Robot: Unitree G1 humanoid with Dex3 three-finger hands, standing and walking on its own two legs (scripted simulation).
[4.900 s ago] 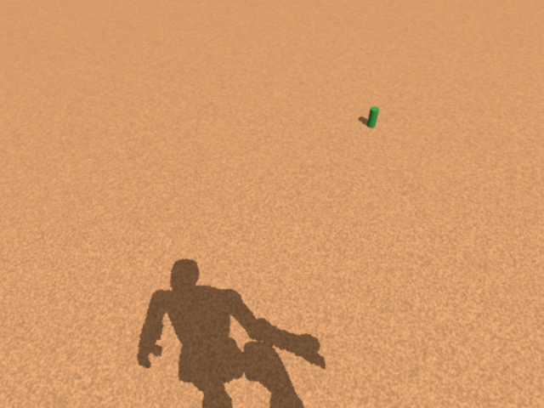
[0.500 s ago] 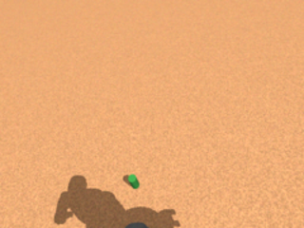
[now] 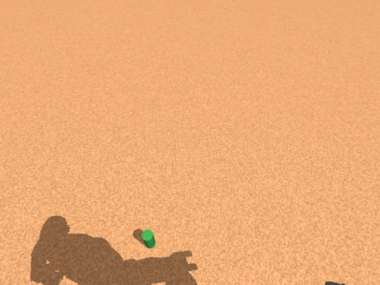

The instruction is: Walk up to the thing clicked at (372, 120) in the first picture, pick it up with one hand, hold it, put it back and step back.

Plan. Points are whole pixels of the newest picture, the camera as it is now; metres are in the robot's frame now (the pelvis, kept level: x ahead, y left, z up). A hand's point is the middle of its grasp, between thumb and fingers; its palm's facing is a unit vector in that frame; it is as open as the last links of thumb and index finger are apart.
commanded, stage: walk up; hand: left
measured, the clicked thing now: (149, 239) +0.44 +0.22 -0.70
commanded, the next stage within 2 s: stand in 1.42 s
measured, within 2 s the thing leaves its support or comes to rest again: neither
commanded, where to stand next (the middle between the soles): +0.10 +0.00 m, yaw +1 degrees
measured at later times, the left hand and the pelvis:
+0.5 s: hand out of the picture +0.12 +0.24 -0.14, palm faces -0.03 -0.93 -0.35, open 7.4 cm; pelvis +0.03 -0.01 +0.01, yaw +0 degrees
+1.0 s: hand out of the picture +0.12 +0.25 -0.14, palm faces -0.02 -0.94 -0.35, open 7.4 cm; pelvis +0.04 -0.01 +0.02, yaw +0 degrees
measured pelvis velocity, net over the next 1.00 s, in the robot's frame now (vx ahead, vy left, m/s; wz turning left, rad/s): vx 0.04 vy -0.01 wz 0.01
